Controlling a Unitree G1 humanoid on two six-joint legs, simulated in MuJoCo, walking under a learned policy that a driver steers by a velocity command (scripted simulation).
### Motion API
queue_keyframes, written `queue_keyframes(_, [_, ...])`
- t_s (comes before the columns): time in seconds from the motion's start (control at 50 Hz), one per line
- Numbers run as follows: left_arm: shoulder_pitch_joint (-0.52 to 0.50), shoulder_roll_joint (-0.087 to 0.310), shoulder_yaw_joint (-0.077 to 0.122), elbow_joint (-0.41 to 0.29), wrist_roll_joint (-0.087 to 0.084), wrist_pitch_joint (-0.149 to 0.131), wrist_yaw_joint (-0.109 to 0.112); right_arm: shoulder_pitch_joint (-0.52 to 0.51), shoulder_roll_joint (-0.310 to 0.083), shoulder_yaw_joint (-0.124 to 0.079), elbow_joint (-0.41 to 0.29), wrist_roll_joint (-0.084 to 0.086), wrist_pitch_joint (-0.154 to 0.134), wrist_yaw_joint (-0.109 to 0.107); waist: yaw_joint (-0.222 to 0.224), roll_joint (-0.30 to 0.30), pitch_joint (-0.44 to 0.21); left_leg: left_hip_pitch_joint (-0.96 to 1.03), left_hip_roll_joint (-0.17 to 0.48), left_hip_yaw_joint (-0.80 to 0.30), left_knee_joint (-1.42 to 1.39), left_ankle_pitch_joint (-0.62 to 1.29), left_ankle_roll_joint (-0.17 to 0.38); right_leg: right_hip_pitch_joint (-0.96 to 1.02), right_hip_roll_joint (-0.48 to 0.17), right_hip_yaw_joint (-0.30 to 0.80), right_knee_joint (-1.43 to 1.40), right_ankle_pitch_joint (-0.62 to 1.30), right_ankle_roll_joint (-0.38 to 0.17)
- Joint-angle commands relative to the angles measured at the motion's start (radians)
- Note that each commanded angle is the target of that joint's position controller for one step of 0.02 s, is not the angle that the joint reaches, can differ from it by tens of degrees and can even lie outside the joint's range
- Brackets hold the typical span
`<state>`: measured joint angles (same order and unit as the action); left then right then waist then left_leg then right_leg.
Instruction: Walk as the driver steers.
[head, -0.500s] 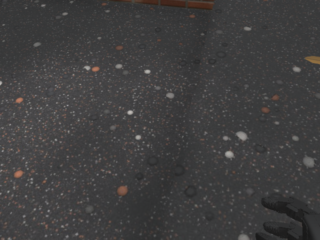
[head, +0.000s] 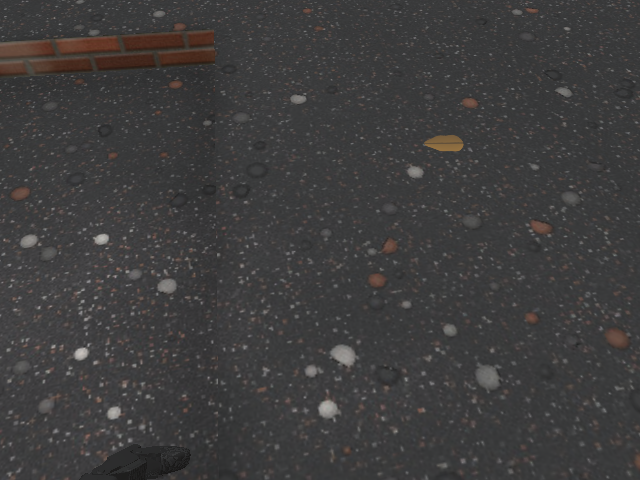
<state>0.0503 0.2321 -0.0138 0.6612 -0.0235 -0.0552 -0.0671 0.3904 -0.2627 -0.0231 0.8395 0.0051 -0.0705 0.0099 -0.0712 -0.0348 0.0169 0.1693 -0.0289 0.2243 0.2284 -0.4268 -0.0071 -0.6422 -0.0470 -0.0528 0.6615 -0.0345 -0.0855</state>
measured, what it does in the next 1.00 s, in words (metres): walks ahead: right foot, then left foot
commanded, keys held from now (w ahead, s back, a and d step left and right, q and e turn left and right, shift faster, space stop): w+e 0.32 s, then w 0.02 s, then w+q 0.66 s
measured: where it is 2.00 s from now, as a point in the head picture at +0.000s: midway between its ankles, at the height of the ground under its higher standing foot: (305, 223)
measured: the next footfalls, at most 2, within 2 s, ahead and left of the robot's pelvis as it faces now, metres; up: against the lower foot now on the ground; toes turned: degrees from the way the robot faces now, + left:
right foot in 0.04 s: +0.20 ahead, -0.09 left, +0.00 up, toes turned -4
left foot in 0.54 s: +0.54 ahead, +0.03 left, +0.00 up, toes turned -14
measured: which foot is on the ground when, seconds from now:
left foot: down 0.00-0.06, up 0.08-0.52, down 0.54-1.00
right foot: up 0.00-0.02, down 0.04-0.54, up 0.56-1.00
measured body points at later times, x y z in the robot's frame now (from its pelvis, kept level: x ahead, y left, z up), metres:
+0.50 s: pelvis +0.31 -0.02 +0.01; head +0.33 -0.03 +0.46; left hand +0.43 +0.24 -0.10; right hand +0.47 -0.30 -0.06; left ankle +0.50 +0.04 -0.70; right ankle +0.16 -0.09 -0.72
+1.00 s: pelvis +0.60 -0.05 +0.02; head +0.63 -0.03 +0.47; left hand +0.86 +0.16 -0.04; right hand +0.60 -0.33 -0.09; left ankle +0.50 +0.03 -0.72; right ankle +0.77 -0.21 -0.68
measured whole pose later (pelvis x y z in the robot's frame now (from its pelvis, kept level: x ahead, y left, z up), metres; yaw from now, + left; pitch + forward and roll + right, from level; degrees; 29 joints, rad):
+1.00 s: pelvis +0.60 -0.05 +0.02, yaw +0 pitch +3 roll -1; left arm -0.01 0.26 0.01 0.64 0.01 -0.10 -0.01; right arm 0.44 -0.26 -0.03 0.76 0.03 -0.05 0.00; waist -0.10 -0.03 0.01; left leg -0.05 -0.12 -0.23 0.36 -0.32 0.10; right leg -0.59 0.01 0.10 0.54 0.02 0.04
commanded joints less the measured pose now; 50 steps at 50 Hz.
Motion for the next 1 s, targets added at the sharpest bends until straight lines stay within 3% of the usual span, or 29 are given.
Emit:
queue_keyframes(0.02, [0.154, 0.189, 0.076, -0.058, 0.003, -0.003, 0.003, -0.049, -0.232, -0.055, -0.075, 0.004, 0.019, -0.017, 0.168, 0.146, -0.107, -0.043, 0.271, -0.028, 0.415, 1.278, 0.103, 0.284, 0.121, -0.071, -0.073, -0.110, -0.082])
queue_keyframes(0.04, [0.329, 0.270, 0.115, -0.023, 0.004, 0.002, 0.022, -0.056, -0.228, -0.050, -0.099, 0.000, 0.014, -0.025, 0.251, 0.095, -0.198, -0.260, 0.231, -0.036, 0.689, 1.076, 0.067, 0.601, 0.071, 0.057, -0.100, -0.048, -0.131])
queue_keyframes(0.06, [0.349, 0.373, 0.140, -0.055, -0.004, 0.010, 0.040, 0.046, -0.071, -0.003, -0.153, -0.032, -0.018, -0.005, 0.156, -0.220, -0.347, -0.785, 0.001, -0.049, 1.156, 0.160, -0.030, 1.070, -0.221, 0.614, -0.130, -0.087, -0.342])
queue_keyframes(0.08, [0.353, 0.301, 0.113, -0.060, 0.002, 0.008, 0.032, 0.034, -0.127, -0.002, -0.164, -0.018, -0.060, 0.013, 0.171, -0.098, -0.510, -0.887, -0.032, -0.318, 1.226, -0.094, -0.015, 1.127, -0.296, 0.913, -0.303, -0.162, -0.357])
queue_keyframes(0.1, [0.347, 0.245, 0.103, -0.050, 0.022, 0.013, 0.028, -0.087, -0.172, -0.020, -0.193, 0.028, -0.071, 0.025, 0.191, -0.019, -0.361, -0.939, 0.021, -0.330, 1.223, -0.042, -0.009, 1.019, -0.246, 0.716, -0.323, -0.149, -0.285])
queue_keyframes(0.12, [0.278, 0.229, 0.101, -0.041, 0.008, 0.010, 0.025, -0.132, -0.151, -0.014, -0.217, 0.023, -0.074, 0.019, 0.140, 0.044, -0.183, -0.939, 0.065, -0.307, 1.148, 0.010, -0.010, 0.813, -0.199, 0.567, -0.339, -0.050, -0.240])
queue_keyframes(0.14, [0.235, 0.208, 0.095, -0.027, -0.010, 0.011, 0.018, -0.152, -0.157, -0.026, -0.207, 0.006, -0.057, 0.004, 0.096, 0.111, -0.073, -0.890, 0.103, -0.268, 1.030, 0.073, 0.001, 0.654, -0.104, 0.398, -0.351, -0.015, -0.164])
queue_keyframes(0.16, [0.216, 0.214, 0.099, -0.046, 0.001, 0.004, 0.028, -0.141, -0.150, -0.028, -0.225, 0.004, -0.041, -0.005, 0.068, 0.019, -0.051, -0.828, 0.106, -0.251, 0.983, 0.104, -0.017, 0.558, -0.073, 0.343, -0.402, 0.028, -0.181])
queue_keyframes(0.2, [0.186, 0.196, 0.098, -0.045, 0.003, -0.005, 0.046, -0.098, -0.133, -0.025, -0.216, -0.017, -0.020, -0.009, 0.033, -0.046, -0.075, -0.758, 0.100, -0.236, 1.004, 0.152, -0.053, 0.471, -0.034, 0.313, -0.442, 0.111, -0.216])
queue_keyframes(0.22, [0.188, 0.191, 0.097, -0.040, 0.004, -0.009, 0.053, -0.092, -0.128, -0.025, -0.208, -0.015, -0.016, -0.011, 0.026, -0.032, -0.082, -0.748, 0.102, -0.235, 0.990, 0.167, -0.058, 0.447, -0.024, 0.301, -0.450, 0.101, -0.216])
queue_keyframes(0.26, [0.232, 0.174, 0.091, -0.015, -0.005, -0.011, 0.059, -0.134, -0.131, -0.025, -0.230, -0.018, -0.013, -0.017, 0.042, -0.030, -0.050, -0.837, 0.117, -0.260, 0.937, 0.197, -0.061, 0.459, -0.045, 0.328, -0.447, 0.100, -0.217])
queue_keyframes(0.3, [0.233, 0.159, 0.083, -0.019, -0.004, -0.004, 0.077, -0.271, -0.082, -0.002, -0.281, -0.027, -0.028, -0.014, 0.084, -0.010, -0.024, -0.809, 0.099, -0.256, 0.707, 0.273, -0.071, 0.423, -0.029, 0.313, -0.442, 0.102, -0.199])
queue_keyframes(0.34, [0.242, 0.196, 0.091, -0.012, 0.004, -0.004, 0.087, -0.328, -0.083, 0.002, -0.290, -0.022, -0.048, 0.001, 0.110, -0.027, -0.033, -0.779, 0.075, -0.261, 0.533, 0.404, -0.068, 0.453, -0.033, 0.310, -0.417, 0.071, -0.184])
queue_keyframes(0.38, [0.283, 0.204, 0.089, 0.011, 0.007, -0.005, 0.088, -0.360, -0.093, 0.002, -0.284, -0.009, -0.056, 0.014, 0.149, -0.040, -0.028, -0.719, 0.066, -0.246, 0.414, 0.523, -0.052, 0.476, -0.077, 0.317, -0.429, 0.042, -0.171])
queue_keyframes(0.44, [0.314, 0.214, 0.085, 0.050, 0.006, -0.007, 0.082, -0.366, -0.125, -0.014, -0.290, -0.001, -0.055, 0.024, 0.150, -0.050, 0.029, -0.732, 0.070, -0.263, 0.333, 0.516, 0.007, 0.572, -0.144, 0.342, -0.417, 0.051, -0.143])
queue_keyframes(0.5, [0.299, 0.228, 0.087, 0.070, 0.017, 0.001, 0.079, -0.307, -0.143, -0.030, -0.279, 0.000, -0.055, 0.030, 0.116, -0.037, 0.032, -0.695, 0.039, -0.227, 0.290, 0.393, 0.070, 0.675, -0.152, 0.304, -0.322, 0.296, -0.110])
queue_keyframes(0.54, [0.273, 0.220, 0.078, 0.070, 0.033, 0.011, 0.078, -0.085, -0.177, -0.056, -0.220, 0.001, -0.054, 0.027, 0.004, -0.008, -0.117, -0.393, -0.001, -0.203, 0.276, 0.421, 0.127, 0.630, -0.069, 0.221, -0.024, 0.556, -0.077])
queue_keyframes(0.56, [0.304, 0.176, 0.059, 0.053, 0.057, 0.009, 0.081, 0.055, -0.229, -0.064, -0.205, 0.000, -0.052, 0.026, -0.027, 0.121, -0.254, -0.125, 0.159, -0.441, 0.280, 0.450, 0.201, 0.457, 0.004, 0.184, 0.267, 0.268, -0.046])
queue_keyframes(0.58, [0.428, 0.095, 0.038, 0.045, 0.036, -0.014, 0.070, 0.088, -0.293, -0.080, -0.192, -0.006, -0.050, 0.033, 0.047, 0.389, -0.321, 0.146, 0.365, -0.968, 0.131, 0.237, 0.385, 0.078, 0.182, 0.139, 0.601, -0.434, 0.045])
queue_keyframes(0.6, [0.371, 0.166, 0.043, 0.046, 0.016, -0.036, 0.061, 0.072, -0.186, -0.058, -0.194, 0.016, -0.052, 0.033, 0.025, 0.256, -0.268, 0.130, 0.369, -1.098, 0.038, 0.000, 0.358, -0.046, 0.120, 0.232, 0.674, -0.471, 0.033])
queue_keyframes(0.62, [0.222, 0.208, 0.054, 0.013, -0.002, -0.050, 0.055, 0.002, -0.147, -0.049, -0.209, 0.011, -0.049, 0.026, 0.008, 0.135, -0.120, 0.002, 0.340, -0.950, 0.027, 0.025, 0.311, -0.091, 0.073, 0.221, 0.659, -0.376, 0.025])
queue_keyframes(0.64, [0.134, 0.191, 0.050, -0.008, 0.013, -0.062, 0.056, -0.034, -0.145, -0.045, -0.220, -0.002, -0.042, 0.027, 0.013, 0.017, -0.061, -0.103, 0.290, -0.835, 0.016, 0.136, 0.278, -0.074, 0.045, 0.195, 0.617, -0.313, 0.018])
queue_keyframes(0.66, [0.114, 0.180, 0.049, -0.024, 0.026, -0.072, 0.055, -0.050, -0.155, -0.047, -0.226, -0.009, -0.040, 0.027, 0.034, 0.009, -0.030, -0.162, 0.259, -0.776, 0.009, 0.260, 0.283, -0.076, 0.026, 0.183, 0.568, -0.268, 0.026])
queue_keyframes(0.68, [0.130, 0.177, 0.052, -0.025, 0.034, -0.073, 0.054, -0.063, -0.143, -0.041, -0.232, -0.015, -0.041, 0.027, 0.060, 0.031, -0.042, -0.200, 0.222, -0.713, 0.000, 0.356, 0.274, -0.035, 0.002, 0.182, 0.523, -0.235, 0.032])
queue_keyframes(0.72, [0.152, 0.161, 0.053, -0.025, 0.040, -0.062, 0.057, -0.068, -0.131, -0.037, -0.229, -0.006, -0.037, 0.025, 0.083, 0.075, -0.051, -0.240, 0.181, -0.635, -0.010, 0.466, 0.272, -0.015, -0.009, 0.159, 0.446, -0.211, 0.061])
queue_keyframes(0.78, [0.098, 0.139, 0.051, -0.046, 0.047, -0.043, 0.070, -0.024, -0.156, -0.042, -0.204, 0.004, -0.031, 0.013, 0.069, 0.075, -0.033, -0.301, 0.164, -0.577, -0.012, 0.576, 0.277, -0.046, 0.001, 0.125, 0.328, -0.139, 0.110])
queue_keyframes(0.84, [-0.019, 0.107, 0.044, -0.072, 0.042, -0.040, 0.073, 0.009, -0.161, -0.043, -0.178, 0.011, -0.017, -0.002, 0.032, 0.099, -0.020, -0.356, 0.120, -0.529, 0.004, 0.558, 0.230, -0.003, 0.028, 0.114, 0.127, 0.019, 0.129])
queue_keyframes(0.94, [-0.174, 0.106, 0.050, -0.114, 0.028, -0.056, 0.060, 0.084, -0.153, -0.043, -0.129, 0.026, 0.004, -0.013, -0.023, 0.142, -0.012, -0.291, 0.124, -0.599, 0.056, 0.480, 0.190, 0.049, 0.079, 0.118, -0.086, 0.085, 0.128])
queue_keyframes(1.0, [-0.198, 0.123, 0.061, -0.122, 0.022, -0.071, 0.051, 0.073, -0.159, -0.049, -0.118, 0.025, 0.030, -0.028, -0.014, 0.154, 0.005, -0.210, 0.141, -0.668, 0.105, 0.480, 0.182, 0.086, 0.097, 0.137, -0.191, 0.047, 0.118])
